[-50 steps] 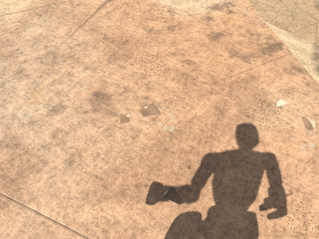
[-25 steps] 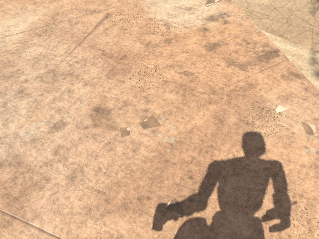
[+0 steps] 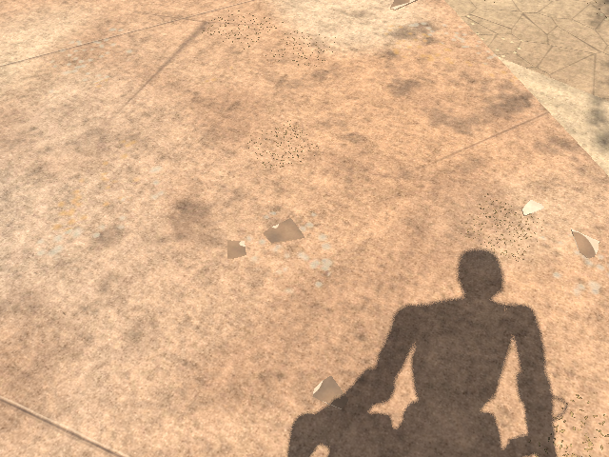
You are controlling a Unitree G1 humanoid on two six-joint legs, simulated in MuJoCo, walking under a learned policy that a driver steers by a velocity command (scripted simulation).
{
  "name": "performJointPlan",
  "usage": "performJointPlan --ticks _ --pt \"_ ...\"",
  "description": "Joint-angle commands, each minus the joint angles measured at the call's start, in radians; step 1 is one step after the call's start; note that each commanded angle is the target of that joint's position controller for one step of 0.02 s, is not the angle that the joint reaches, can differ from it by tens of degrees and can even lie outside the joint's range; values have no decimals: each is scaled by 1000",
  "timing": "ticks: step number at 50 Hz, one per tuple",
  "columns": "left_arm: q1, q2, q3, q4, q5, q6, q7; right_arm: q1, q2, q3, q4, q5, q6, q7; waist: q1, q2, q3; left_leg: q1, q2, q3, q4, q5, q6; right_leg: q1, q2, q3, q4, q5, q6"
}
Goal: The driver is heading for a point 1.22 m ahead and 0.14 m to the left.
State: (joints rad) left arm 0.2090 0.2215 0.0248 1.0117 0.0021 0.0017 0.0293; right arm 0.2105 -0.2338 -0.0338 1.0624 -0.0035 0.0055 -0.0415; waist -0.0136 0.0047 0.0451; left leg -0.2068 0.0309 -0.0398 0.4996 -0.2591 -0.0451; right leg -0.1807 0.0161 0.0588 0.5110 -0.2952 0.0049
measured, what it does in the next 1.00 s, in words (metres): walks ahead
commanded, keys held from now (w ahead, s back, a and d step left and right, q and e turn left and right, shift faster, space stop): no key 0.52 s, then w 0.48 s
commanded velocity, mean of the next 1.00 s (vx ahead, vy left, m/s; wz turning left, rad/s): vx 0.14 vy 0.00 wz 0.00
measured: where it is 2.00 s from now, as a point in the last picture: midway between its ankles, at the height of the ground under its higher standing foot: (313, 368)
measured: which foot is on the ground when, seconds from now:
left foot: down 0.00-1.00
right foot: down 0.00-0.80, up 0.82-1.00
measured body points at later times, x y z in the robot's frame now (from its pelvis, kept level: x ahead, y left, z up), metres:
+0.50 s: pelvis +0.00 +0.01 +0.00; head +0.01 +0.01 +0.45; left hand +0.02 +0.25 -0.15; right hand +0.01 -0.24 -0.16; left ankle +0.01 +0.15 -0.74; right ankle -0.01 -0.12 -0.74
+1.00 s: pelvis +0.12 +0.03 +0.01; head +0.13 +0.04 +0.46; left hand +0.25 +0.29 -0.13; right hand +0.01 -0.19 -0.13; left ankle +0.01 +0.14 -0.74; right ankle +0.16 -0.10 -0.66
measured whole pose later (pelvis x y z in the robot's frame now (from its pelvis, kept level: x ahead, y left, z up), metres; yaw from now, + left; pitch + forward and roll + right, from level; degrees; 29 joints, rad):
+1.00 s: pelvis +0.12 +0.03 +0.01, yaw +0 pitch +2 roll -1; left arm 0.16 0.26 0.04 0.95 -0.03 -0.11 -0.02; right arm 0.53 -0.17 -0.01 1.09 0.00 -0.09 0.00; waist -0.06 -0.02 -0.01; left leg 0.00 -0.01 -0.02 0.29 -0.32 0.03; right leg -0.61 -0.05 -0.04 1.06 -0.25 -0.05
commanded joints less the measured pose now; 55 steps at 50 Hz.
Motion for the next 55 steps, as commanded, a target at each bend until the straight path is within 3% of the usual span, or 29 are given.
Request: performJointPlan --ticks 1,26,27,29,30,32,35,36,37,39,40,41,42,43,45,46,48,51,53,55 --pt "22 106 16 -16 -1 -8 4 28 -105 -15 -19 0 -7 -4 3 -10 -5 12 -7 18 -69 118 16 -47 -22 12 -106 141 -18" --pt "100 73 -3 62 -4 -4 11 105 -63 5 16 4 -8 -6 10 -1 14 -10 -17 23 -68 103 27 -64 -11 -11 -99 125 -7" --pt "120 62 -6 73 -3 -3 11 124 -50 8 27 3 -7 -6 10 -3 -9 -1 -28 36 -69 8 29 -56 -2 -21 -105 26 -9" --pt "125 90 4 70 -15 1 17 126 -65 1 23 13 -4 -12 13 -16 38 -63 -59 55 -36 -310 55 -114 12 -20 -98 -313 -42" --pt "124 97 7 61 -17 -2 18 118 -71 0 14 14 -9 -13 16 -20 83 -112 -54 42 -31 -412 72 -158 -2 4 -109 -429 -62" --pt "144 99 10 53 -24 -24 14 114 -50 3 -3 19 -34 -6 23 -44 125 -165 -36 20 -2 -411 93 -175 -54 78 -134 -478 -100" --pt "214 139 27 60 -33 -52 1 91 -11 8 -30 24 -78 16 45 -140 105 -236 -59 66 143 -257 91 -83 -175 272 -219 -516 -175" --pt "214 154 32 57 -35 -56 -2 94 2 10 -37 29 -91 23 35 -180 102 -228 -63 82 189 -202 97 -83 -226 352 -259 -526 -203" --pt "193 154 32 45 -36 -58 -4 103 1 10 -38 31 -101 28 20 -180 115 -185 -56 76 181 -185 114 -124 -243 380 -272 -504 -212" --pt "68 141 26 -5 -39 -62 -8 242 -5 4 2 35 -113 33 -69 -141 128 33 -39 32 11 -168 149 -274 -171 259 -174 -372 -159" --pt "-11 89 13 -43 -43 -73 -8 362 -70 -15 41 34 -119 35 -113 10 125 152 38 -139 -98 -218 185 -390 -54 74 40 -226 -91" --pt "-32 45 5 -81 -33 -99 -6 505 -204 -53 73 39 -126 46 -145 299 75 340 237 -506 -252 -150 285 -562 51 -79 402 -139 -29" --pt "-37 71 9 -92 -35 -122 -10 515 -171 -39 66 16 -132 52 -128 269 55 400 344 -686 -285 -27 329 -692 30 -1 606 -248 -39" --pt "-25 77 12 -87 -42 -135 -22 446 -121 -25 44 6 -137 53 -83 161 76 401 334 -608 -252 65 312 -742 -20 30 721 -208 -62" --pt "-53 85 18 -98 -43 -147 -35 378 -89 -10 18 10 -129 58 -54 72 76 410 289 -421 -262 214 277 -809 -81 -2 740 -82 -87" --pt "-78 92 26 -109 -36 -146 -40 369 -60 1 17 10 -119 55 -48 70 72 390 256 -331 -283 287 249 -785 -106 -19 689 -33 -87" --pt "-99 57 21 -123 -32 -135 -54 373 -33 12 10 6 -97 42 -42 92 66 337 203 -215 -323 328 223 -717 -112 -61 572 31 -67" --pt "-227 6 -3 -180 -25 -121 -63 312 -88 6 -32 2 -88 16 -40 88 92 112 135 -86 -391 265 208 -491 -66 -115 255 209 -29" --pt "-279 32 -2 -210 -28 -112 -65 334 -141 -9 -31 13 -96 9 -38 120 94 54 159 -82 -440 232 216 -360 -40 -125 150 275 -24" --pt "-296 75 7 -228 -34 -107 -67 335 -145 -18 -26 27 -99 8 -19 118 110 111 193 -77 -434 266 207 -338 -41 -101 75 301 -44"
Keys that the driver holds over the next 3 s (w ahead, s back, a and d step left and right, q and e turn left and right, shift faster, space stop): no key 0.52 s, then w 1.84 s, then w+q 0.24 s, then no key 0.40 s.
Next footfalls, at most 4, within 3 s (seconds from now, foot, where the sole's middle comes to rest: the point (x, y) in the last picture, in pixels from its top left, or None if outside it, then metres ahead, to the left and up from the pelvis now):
1.20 right None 0.41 -0.10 -0.77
1.74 left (258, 370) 0.72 0.14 -0.77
2.30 right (347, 264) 1.04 -0.09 -0.77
2.82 left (261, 198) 1.30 0.15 -0.77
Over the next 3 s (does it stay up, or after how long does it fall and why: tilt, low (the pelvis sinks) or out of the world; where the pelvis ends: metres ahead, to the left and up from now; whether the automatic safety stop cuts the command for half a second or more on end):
stays up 1.18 0.05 0.00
